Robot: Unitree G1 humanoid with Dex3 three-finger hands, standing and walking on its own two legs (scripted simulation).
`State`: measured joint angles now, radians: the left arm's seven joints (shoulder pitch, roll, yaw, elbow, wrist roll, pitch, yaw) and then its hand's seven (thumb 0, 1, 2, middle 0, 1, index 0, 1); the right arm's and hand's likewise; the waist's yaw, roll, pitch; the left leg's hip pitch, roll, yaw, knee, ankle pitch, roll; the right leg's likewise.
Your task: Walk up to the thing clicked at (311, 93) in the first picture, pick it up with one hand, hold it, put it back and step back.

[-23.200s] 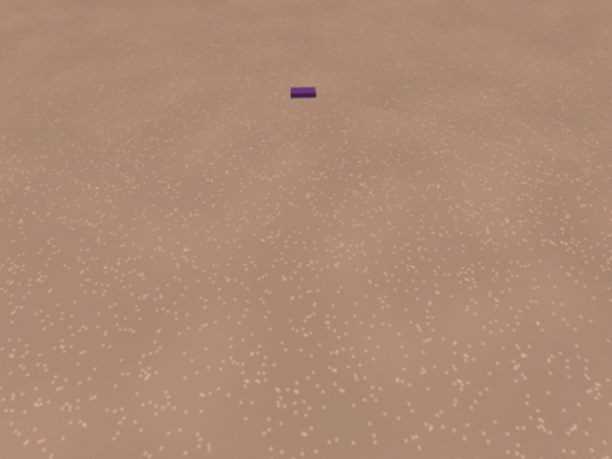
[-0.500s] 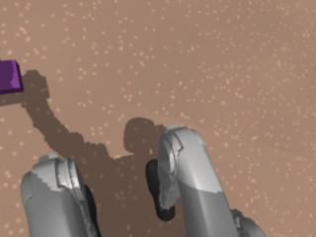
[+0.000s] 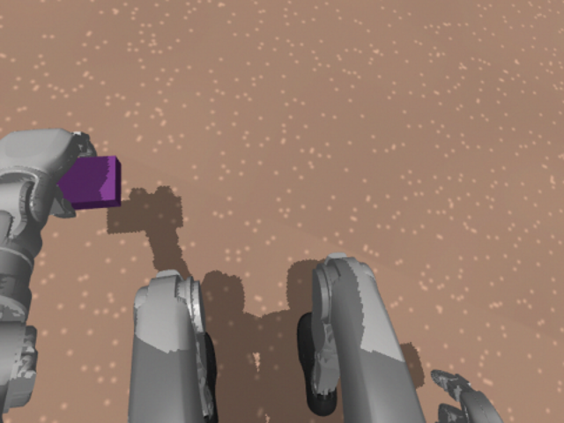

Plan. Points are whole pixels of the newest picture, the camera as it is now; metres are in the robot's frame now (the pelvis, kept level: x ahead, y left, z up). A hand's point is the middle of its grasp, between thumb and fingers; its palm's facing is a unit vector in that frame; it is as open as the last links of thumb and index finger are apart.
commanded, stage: lift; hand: left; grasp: from above
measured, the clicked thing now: (63, 184) +0.46 +0.30 -0.15
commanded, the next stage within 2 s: hold in 1.12 s
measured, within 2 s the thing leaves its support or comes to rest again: neither
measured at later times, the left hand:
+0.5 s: hand out of the picture +0.36 +0.27 +0.11, palm faces -0.46 -0.10 -0.88, open 9.8 cm
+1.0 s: hand out of the picture +0.36 +0.25 +0.22, palm faces -0.43 -0.09 -0.90, open 9.8 cm
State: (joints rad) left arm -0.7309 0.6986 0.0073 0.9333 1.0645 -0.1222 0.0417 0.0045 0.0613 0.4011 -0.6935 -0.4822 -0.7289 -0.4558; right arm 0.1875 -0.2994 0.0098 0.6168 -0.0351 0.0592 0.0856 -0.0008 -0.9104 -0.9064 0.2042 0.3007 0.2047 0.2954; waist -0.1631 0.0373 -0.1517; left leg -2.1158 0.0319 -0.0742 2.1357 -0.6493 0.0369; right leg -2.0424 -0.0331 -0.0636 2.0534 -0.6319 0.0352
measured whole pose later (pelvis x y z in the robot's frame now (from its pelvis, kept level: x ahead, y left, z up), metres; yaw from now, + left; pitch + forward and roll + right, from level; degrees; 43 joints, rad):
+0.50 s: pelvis +0.01 +0.00 +0.18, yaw +3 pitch +23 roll -4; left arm -0.39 0.53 -0.09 0.72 0.98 -0.03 0.02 0.00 0.08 0.39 -0.68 -0.48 -0.71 -0.46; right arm 0.20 -0.25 0.00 0.67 0.04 0.03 -0.04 0.00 -0.89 -0.90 0.21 0.30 0.21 0.30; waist -0.09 0.05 -0.18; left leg -1.39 0.05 -0.02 1.53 -0.56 0.02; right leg -1.35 -0.02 -0.04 1.47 -0.53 0.02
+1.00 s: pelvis +0.05 +0.00 +0.30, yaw +4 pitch +12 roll -2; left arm -0.35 0.40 -0.18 0.86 1.01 0.00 0.15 0.00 0.07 0.39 -0.69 -0.48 -0.72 -0.45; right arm 0.25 -0.25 -0.04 0.75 0.04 -0.03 -0.05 0.00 -0.89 -0.90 0.20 0.30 0.21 0.30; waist -0.07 0.03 -0.11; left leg -0.80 0.04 0.02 1.00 -0.42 0.01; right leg -0.78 -0.01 -0.02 0.95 -0.39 0.02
